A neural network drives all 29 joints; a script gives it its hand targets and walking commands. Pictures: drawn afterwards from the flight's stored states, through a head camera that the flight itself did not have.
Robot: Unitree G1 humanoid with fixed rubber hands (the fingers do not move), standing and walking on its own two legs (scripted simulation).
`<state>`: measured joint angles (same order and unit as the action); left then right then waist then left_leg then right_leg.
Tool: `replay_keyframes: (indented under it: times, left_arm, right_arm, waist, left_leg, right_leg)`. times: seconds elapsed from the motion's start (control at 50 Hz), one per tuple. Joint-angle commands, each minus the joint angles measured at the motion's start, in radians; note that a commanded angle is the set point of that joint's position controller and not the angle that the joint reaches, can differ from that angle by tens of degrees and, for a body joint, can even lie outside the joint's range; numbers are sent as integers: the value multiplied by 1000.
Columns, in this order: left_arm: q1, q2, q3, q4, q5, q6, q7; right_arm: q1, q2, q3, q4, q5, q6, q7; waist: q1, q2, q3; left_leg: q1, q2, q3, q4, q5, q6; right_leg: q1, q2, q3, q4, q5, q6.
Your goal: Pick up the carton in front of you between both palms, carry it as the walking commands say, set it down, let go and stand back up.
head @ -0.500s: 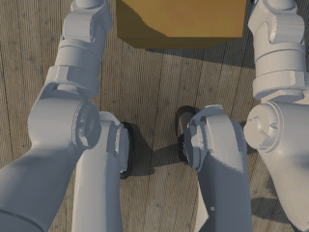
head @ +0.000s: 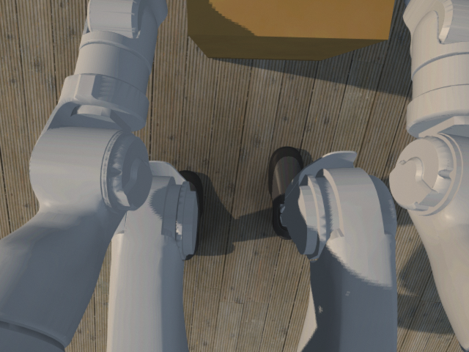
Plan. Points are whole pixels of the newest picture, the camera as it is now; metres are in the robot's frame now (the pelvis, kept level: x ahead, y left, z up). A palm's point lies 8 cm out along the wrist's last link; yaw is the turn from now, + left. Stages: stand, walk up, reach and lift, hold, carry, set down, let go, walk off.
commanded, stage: set down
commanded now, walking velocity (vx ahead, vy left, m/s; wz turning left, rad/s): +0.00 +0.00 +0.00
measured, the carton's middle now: out of the picture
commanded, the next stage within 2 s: let go in 1.66 s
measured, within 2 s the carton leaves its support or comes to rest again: neither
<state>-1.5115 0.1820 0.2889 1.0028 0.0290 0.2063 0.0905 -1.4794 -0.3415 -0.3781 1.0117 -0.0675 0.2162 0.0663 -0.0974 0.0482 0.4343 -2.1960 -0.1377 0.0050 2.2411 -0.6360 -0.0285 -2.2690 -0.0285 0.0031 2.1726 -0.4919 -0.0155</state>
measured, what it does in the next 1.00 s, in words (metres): rises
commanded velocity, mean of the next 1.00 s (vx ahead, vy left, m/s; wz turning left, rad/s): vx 0.00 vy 0.00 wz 0.00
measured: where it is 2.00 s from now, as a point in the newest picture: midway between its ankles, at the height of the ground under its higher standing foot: (235, 219)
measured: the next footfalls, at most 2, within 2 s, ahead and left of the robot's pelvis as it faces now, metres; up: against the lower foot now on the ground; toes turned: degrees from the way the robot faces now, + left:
none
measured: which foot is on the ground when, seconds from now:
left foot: down 0.00-1.00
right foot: down 0.00-1.00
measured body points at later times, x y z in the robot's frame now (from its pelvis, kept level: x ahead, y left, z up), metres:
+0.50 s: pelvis +0.00 +0.00 +0.00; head +0.39 -0.03 +0.22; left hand +0.58 +0.09 -0.20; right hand +0.53 -0.27 -0.20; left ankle +0.10 +0.11 -0.33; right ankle +0.14 -0.12 -0.33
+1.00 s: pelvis +0.01 +0.00 +0.07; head +0.35 -0.05 +0.36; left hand +0.60 +0.08 -0.05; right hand +0.55 -0.29 -0.05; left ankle +0.10 +0.11 -0.33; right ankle +0.13 -0.12 -0.33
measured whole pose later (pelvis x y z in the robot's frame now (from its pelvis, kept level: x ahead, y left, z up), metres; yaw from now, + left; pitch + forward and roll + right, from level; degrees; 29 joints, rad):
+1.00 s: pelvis +0.01 +0.00 +0.07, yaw -1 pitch +42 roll +3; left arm -1.41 0.28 0.20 1.00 -0.08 0.20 0.14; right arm -1.38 -0.40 -0.26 1.04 0.10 0.15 -0.03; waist -0.08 0.04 0.16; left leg -2.10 -0.09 0.01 2.00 -0.63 -0.02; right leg -2.19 0.02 0.03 1.94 -0.47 -0.01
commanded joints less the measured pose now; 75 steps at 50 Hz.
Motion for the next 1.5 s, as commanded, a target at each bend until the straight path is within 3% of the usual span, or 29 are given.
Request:
replay_keyframes:
  times: [0.0, 0.16, 0.28, 0.34, 0.36, 0.38, 0.42, 0.46, 0.56, 0.68, 0.76, 0.86, 0.92, 1.06, 1.24, 1.48]
  left_arm:
    - [-443, -713, -236, -21, -32, -4, -204]
    - [-374, -629, -193, 22, 11, 9, -204]
    - [-351, -518, -182, 11, 25, 1, -178]
    - [-283, -157, -113, -7, 30, -34, -94]
    - [-235, 74, -71, -18, 22, -57, -39]
    - [-253, 173, -81, -33, -5, -76, 2]
    - [-302, 233, -123, -25, -80, -98, 44]
    - [-324, 236, -186, -24, -153, -112, 54]
    - [-312, 204, -291, -44, -262, -121, 43]
    - [-266, 238, -245, -139, -238, -98, 62]
    - [-244, 252, -188, -229, -194, -54, 82]
    - [-167, 217, -107, -136, -134, -15, 72]
    - [-131, 193, -76, -93, -108, -23, 55]
    - [-121, 191, -61, -133, -83, -26, 39]
    - [-82, 197, -83, -278, -91, 14, 39]
    - [50, 165, -34, -257, -51, -4, 3]
  right_arm:
    - [-399, 769, 251, 22, 43, 19, 223]
    - [-345, 682, 187, 68, 3, 27, 220]
    - [-315, 553, 132, 89, -11, 2, 191]
    - [-237, 190, 25, 97, -33, -54, 98]
    - [-184, -51, -33, 91, -28, -90, 32]
    - [-214, -153, -18, 78, 9, -121, -20]
    - [-289, -254, 18, 68, 78, -168, -84]
    - [-327, -294, 66, 61, 141, -197, -108]
    - [-293, -287, 147, 80, 247, -206, -101]
    - [-242, -288, 163, 13, 272, -172, -97]
    - [-232, -282, 163, -104, 260, -123, -108]
    - [-182, -209, 138, -80, 210, -78, -108]
    - [-156, -178, 114, -64, 173, -80, -100]
    - [-118, -174, 70, -107, 126, -72, -90]
    - [-56, -199, 69, -244, 145, -27, -73]
    - [48, -148, 47, -232, 111, -37, -38]
  waist:
    - [-39, 51, -824]
    - [-25, 62, -719]
    - [-30, 58, -720]
    - [-42, 44, -779]
    - [-48, 34, -817]
    - [-45, 27, -893]
    - [-56, 21, -1012]
    - [-71, 25, -1115]
    - [-89, 23, -1246]
    - [-59, 1, -1454]
    - [-36, -31, -1589]
    - [-7, -63, -1375]
    - [-3, -74, -1317]
    - [-16, -52, -1424]
    - [-21, -24, -1640]
    - [2, -54, -1541]
  left_leg:
    - [243, -26, 32, -218, 65, 38]
    - [243, -17, 21, -218, 30, 38]
    - [308, -3, 21, -215, 39, 19]
    - [381, 13, 27, -215, 77, -7]
    - [409, 21, 29, -215, 104, -17]
    - [438, 26, 22, -209, 149, -23]
    - [438, 35, 11, -189, 236, -35]
    - [455, 46, 0, -168, 308, -39]
    - [425, 60, 16, -168, 334, -34]
    - [455, 46, 54, -212, 308, -26]
    - [506, 26, 77, -284, 276, -9]
    - [394, 21, 75, -384, 156, 9]
    - [355, 25, 65, -432, 154, 7]
    - [421, 22, 65, -543, 186, -3]
    - [609, 9, 76, -691, 297, -15]
    - [681, 20, 48, -947, 358, -17]
  right_leg:
    - [501, 89, -10, -136, 112, -12]
    - [468, 92, 0, -131, 58, -18]
    - [496, 79, -11, -122, 65, 0]
    - [559, 58, -23, -118, 102, 21]
    - [590, 47, -30, -114, 129, 30]
    - [626, 44, -28, -110, 176, 38]
    - [676, 40, -14, -90, 285, 37]
    - [719, 32, -7, -70, 383, 28]
    - [808, 16, 0, -77, 476, 13]
    - [957, 26, -10, -112, 503, 17]
    - [1036, 48, -25, -180, 472, 21]
    - [891, 54, -28, -294, 314, 31]
    - [848, 55, -28, -343, 299, 37]
    - [920, 65, -35, -458, 339, 38]
    - [1138, 85, -41, -603, 490, 36]
    - [1306, 81, -12, -841, 574, 43]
